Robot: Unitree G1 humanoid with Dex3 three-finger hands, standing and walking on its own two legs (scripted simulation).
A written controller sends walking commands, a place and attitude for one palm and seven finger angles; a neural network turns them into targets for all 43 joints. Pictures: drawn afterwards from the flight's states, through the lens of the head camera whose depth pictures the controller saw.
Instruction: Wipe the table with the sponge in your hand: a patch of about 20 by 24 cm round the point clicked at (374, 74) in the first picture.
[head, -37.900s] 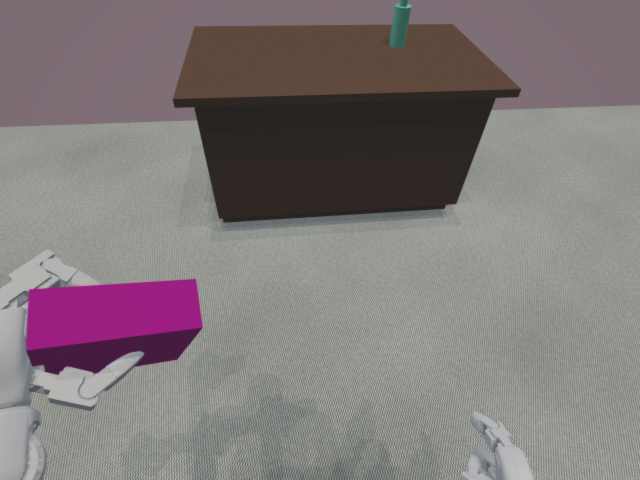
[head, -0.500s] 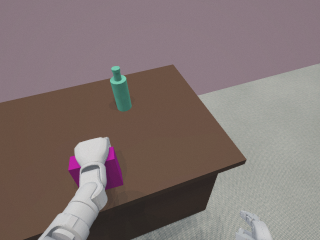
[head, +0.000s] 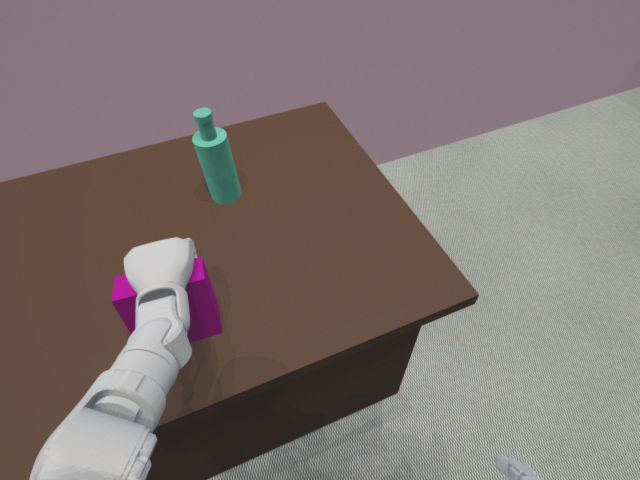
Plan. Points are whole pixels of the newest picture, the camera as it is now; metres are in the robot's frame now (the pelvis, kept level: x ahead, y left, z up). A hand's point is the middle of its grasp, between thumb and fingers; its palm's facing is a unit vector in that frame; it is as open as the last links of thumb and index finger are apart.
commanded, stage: wipe forward along the middle lane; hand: left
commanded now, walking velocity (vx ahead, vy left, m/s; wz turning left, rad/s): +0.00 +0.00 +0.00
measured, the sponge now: (176, 316) +0.36 +0.25 -0.05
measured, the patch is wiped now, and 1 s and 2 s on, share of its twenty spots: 1.00 1.00 1.00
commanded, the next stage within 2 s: slide back across to the first lane in 0.62 s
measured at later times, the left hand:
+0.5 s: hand (162, 258) +0.43 +0.27 +0.00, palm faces -0.12 -0.01 -0.99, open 9.3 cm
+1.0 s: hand (146, 245) +0.45 +0.30 +0.01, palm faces -0.09 -0.02 -1.00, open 9.3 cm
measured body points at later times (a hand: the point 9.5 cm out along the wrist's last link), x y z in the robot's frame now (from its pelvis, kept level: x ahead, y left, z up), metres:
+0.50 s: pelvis +0.01 +0.01 +0.00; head +0.07 +0.01 +0.44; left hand +0.43 +0.27 +0.06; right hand +0.09 -0.25 -0.14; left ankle +0.02 +0.12 -0.72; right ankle +0.04 -0.07 -0.72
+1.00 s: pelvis +0.02 +0.04 +0.00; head +0.08 +0.05 +0.44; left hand +0.45 +0.30 +0.06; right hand +0.09 -0.22 -0.13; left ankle +0.02 +0.12 -0.72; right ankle +0.04 -0.07 -0.72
